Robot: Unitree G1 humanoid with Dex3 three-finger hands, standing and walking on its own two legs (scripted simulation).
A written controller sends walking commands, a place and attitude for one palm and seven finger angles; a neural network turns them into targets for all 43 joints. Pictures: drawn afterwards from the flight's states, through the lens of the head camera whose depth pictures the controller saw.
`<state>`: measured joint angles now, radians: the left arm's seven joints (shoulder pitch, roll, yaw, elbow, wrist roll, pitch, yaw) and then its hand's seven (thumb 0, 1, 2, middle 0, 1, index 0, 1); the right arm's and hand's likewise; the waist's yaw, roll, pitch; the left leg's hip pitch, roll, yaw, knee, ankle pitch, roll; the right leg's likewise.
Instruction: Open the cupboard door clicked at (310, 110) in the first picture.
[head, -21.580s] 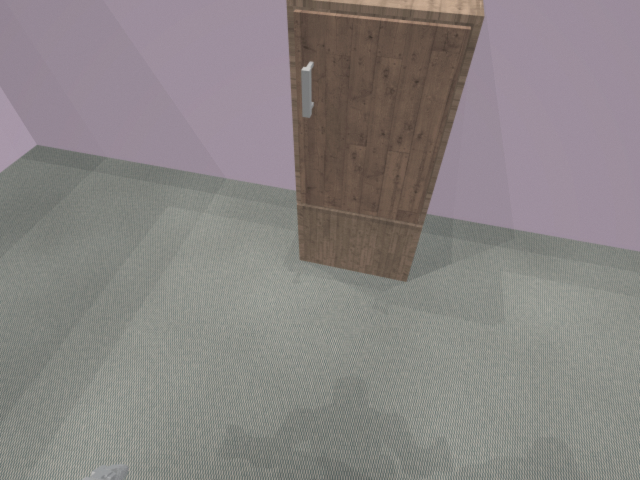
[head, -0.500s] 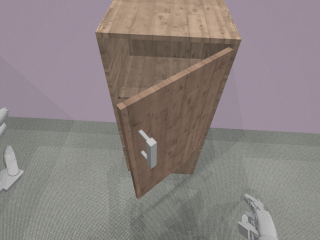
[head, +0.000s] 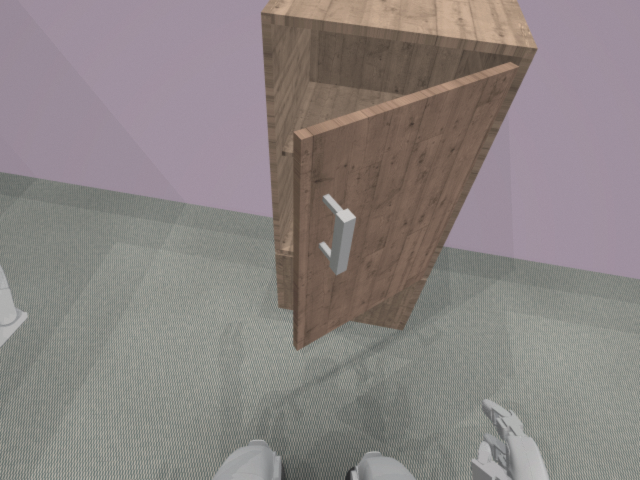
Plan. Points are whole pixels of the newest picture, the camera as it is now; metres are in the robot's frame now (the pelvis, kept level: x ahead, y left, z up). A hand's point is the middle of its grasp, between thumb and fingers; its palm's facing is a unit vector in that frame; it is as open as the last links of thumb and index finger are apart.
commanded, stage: step back with the hand held close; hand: left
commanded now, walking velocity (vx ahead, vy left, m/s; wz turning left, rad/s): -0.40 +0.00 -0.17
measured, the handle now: (334, 235) +0.44 -0.01 +0.03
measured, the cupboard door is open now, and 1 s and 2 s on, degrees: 43 43 43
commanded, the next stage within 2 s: stop stepping back and stand still in 0.10 s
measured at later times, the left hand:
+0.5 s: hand out of the picture +0.05 +0.27 +0.22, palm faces +0.42 -0.80 -0.43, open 7.4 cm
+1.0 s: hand out of the picture -0.01 +0.27 +0.22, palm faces +0.28 -0.82 -0.49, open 7.4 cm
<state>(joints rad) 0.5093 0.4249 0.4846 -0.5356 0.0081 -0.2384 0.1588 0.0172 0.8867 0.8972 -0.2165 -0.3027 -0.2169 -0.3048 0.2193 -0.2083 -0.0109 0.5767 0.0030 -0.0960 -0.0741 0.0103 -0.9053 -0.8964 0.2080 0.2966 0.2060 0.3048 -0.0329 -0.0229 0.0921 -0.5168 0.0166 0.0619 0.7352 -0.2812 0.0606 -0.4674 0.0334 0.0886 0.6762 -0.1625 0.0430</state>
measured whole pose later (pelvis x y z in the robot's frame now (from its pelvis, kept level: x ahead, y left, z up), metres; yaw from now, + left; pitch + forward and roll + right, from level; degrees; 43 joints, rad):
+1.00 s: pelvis -0.25 +0.05 +0.04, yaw -9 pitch -1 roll -2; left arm 0.60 0.47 0.47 -0.57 -0.01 -0.25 0.16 0.02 0.89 0.90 -0.22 -0.30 -0.22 -0.30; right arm 0.30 -0.14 0.02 0.66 -0.01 -0.15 -0.06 0.01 -0.91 -0.90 0.21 0.30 0.20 0.30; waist -0.05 -0.03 0.00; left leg -0.29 0.10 0.09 0.45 -0.17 0.01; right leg -0.43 -0.01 -0.13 0.87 -0.38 -0.01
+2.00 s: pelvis -0.23 +0.04 +0.04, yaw -6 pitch -2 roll +0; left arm 0.32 0.19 0.00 1.18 0.01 0.01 0.03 0.01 0.93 0.90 -0.20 -0.30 -0.20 -0.30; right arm 0.29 -0.18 0.00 1.16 -0.02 0.03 -0.03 0.00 -0.92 -0.90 0.20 0.30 0.20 0.30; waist -0.01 0.02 0.07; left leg -0.23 0.01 0.02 0.40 -0.14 0.00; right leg -0.12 0.01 -0.02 0.41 -0.26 -0.02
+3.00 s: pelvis -0.22 +0.05 +0.04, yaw -7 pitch -1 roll +0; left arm 0.27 0.15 0.00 1.16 0.02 -0.01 0.03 0.01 0.91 0.90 -0.20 -0.30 -0.20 -0.30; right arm 0.23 -0.15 0.00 1.15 -0.02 0.00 -0.03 0.00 -0.91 -0.90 0.20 0.30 0.20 0.30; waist -0.01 0.00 0.06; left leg -0.21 -0.01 0.04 0.38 -0.16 0.02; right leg -0.10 -0.01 0.01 0.40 -0.27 0.00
